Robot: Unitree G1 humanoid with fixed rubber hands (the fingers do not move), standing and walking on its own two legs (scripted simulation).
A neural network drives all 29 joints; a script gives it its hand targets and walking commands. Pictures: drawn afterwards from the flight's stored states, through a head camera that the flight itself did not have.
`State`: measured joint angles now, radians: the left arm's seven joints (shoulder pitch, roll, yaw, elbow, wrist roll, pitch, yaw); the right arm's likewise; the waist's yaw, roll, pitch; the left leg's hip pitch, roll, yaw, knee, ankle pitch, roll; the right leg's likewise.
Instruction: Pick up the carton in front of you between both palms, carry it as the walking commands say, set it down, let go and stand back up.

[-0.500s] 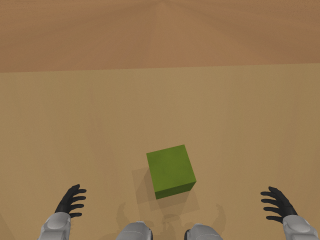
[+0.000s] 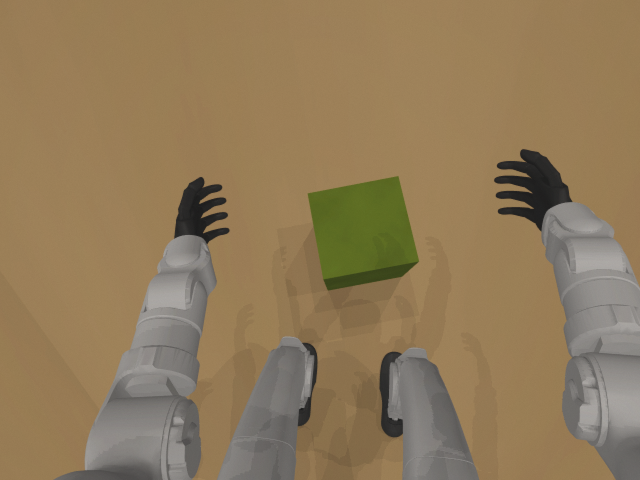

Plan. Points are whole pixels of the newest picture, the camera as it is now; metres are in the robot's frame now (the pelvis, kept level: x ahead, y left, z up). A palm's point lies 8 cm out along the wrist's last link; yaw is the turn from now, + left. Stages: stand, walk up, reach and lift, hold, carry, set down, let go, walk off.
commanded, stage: reach and lift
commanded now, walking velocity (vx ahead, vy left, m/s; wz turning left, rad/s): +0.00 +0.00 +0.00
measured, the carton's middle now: (359, 239) +0.49 +0.00 -0.56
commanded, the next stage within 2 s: none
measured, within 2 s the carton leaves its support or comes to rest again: leaves its support in 1.78 s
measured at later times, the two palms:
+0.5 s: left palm (247, 201) +0.45 +0.18 -0.17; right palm (487, 148) +0.56 -0.18 -0.17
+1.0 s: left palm (271, 235) +0.45 +0.19 -0.41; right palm (446, 211) +0.53 -0.18 -0.42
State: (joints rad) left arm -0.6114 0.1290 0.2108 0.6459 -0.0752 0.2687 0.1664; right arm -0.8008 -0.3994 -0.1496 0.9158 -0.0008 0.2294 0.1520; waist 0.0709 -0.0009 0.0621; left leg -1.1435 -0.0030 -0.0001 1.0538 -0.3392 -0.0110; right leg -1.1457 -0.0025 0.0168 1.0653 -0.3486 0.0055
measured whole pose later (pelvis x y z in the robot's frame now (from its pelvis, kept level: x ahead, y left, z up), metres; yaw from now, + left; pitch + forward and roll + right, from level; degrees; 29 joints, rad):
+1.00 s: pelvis -0.04 -0.01 -0.25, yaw +4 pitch +44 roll +5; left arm -1.21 0.13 0.28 0.84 -0.16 0.12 0.20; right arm -1.45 -0.53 0.01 1.14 0.15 0.13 0.02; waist 0.09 0.02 0.19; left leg -2.19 -0.02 0.02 1.93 -0.51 -0.04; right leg -2.22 0.01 0.06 1.98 -0.53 0.00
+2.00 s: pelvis -0.04 -0.01 -0.31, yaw +3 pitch +38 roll +5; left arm -1.41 0.13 0.42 1.01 -0.04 0.13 0.16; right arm -1.56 -0.37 -0.05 1.25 0.03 0.13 -0.01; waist 0.05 0.05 0.30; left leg -2.28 -0.07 -0.01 2.16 -0.54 -0.09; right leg -2.32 0.01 0.05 2.21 -0.55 -0.02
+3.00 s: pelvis -0.01 +0.01 -0.11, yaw -2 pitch +36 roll +1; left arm -0.75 -0.15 0.48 0.55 0.18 0.30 0.12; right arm -0.81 -0.03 -0.30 0.71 -0.18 0.37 -0.01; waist 0.04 0.03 -0.22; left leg -1.65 -0.06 -0.05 1.53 -0.50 -0.03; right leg -1.66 0.05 0.07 1.53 -0.49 0.03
